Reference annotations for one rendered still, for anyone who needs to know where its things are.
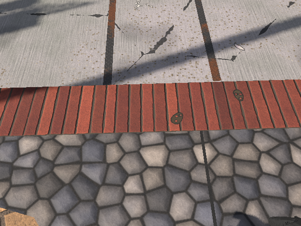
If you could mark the robot right hand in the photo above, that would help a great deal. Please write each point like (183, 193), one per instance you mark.
(284, 221)

